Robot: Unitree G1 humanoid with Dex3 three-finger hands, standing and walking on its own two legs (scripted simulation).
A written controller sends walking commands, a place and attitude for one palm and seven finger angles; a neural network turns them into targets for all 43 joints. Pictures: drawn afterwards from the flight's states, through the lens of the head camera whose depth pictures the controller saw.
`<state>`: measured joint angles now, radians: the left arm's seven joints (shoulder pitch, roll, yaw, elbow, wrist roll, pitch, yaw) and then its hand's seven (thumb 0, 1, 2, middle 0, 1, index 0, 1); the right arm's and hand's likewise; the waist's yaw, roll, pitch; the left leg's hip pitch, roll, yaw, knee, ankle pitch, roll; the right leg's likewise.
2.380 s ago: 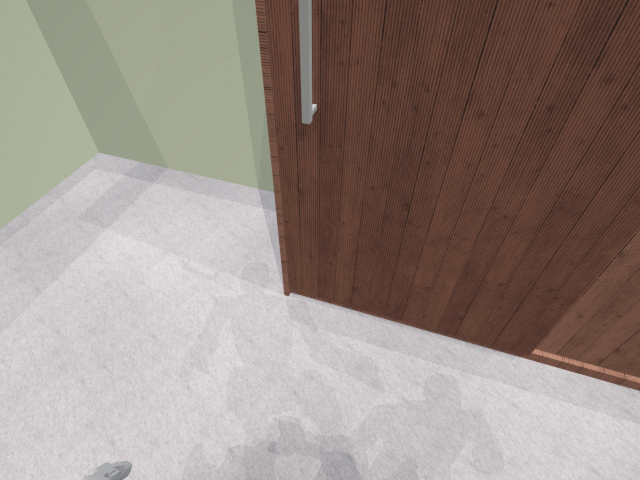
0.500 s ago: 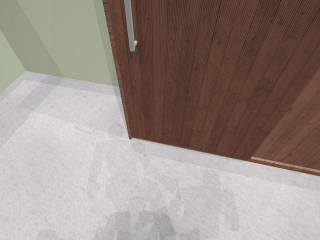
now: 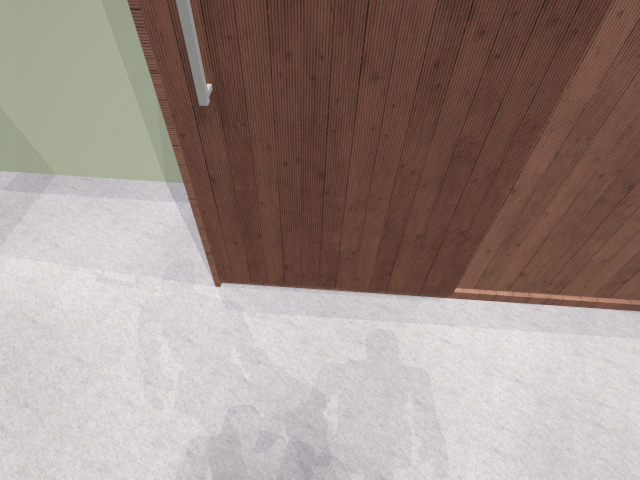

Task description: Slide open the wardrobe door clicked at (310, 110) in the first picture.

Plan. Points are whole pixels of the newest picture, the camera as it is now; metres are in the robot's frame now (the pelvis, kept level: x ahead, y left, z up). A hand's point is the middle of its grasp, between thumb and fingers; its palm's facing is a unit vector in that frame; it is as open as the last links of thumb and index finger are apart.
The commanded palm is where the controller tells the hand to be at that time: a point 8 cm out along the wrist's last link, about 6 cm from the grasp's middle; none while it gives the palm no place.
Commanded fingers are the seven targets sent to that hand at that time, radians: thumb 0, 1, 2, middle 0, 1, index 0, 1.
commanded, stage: take the last steps up to it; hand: left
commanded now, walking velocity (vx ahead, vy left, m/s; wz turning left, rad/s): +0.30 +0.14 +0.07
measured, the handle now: (192, 27) +0.83 +0.29 +0.17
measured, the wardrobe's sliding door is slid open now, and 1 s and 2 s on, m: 0.00 0.00 0.00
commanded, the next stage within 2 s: come to a stop and stand still in 0.90 s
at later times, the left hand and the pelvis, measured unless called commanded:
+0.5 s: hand out of the picture +0.00 +0.22 -0.19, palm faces +0.15 -0.98 -0.14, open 7.4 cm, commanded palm none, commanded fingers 0.00 0.90 0.90 -0.20 -0.30 -0.20 -0.30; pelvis +0.12 +0.07 -0.02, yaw +3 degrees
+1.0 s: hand (159, 321) +0.39 +0.31 -0.16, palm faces +0.01 -0.99 -0.17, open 7.4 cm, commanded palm none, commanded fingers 0.00 0.90 0.90 -0.20 -0.30 -0.20 -0.30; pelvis +0.29 +0.14 +0.00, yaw +0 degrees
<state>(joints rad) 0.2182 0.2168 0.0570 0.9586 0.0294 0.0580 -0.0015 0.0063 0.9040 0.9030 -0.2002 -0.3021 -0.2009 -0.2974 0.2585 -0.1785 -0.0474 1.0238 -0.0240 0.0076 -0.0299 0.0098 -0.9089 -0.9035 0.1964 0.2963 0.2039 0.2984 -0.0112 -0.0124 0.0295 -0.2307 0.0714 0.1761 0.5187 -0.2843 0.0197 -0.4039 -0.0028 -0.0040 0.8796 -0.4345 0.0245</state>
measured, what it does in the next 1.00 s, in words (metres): walks ahead: right foot, then left foot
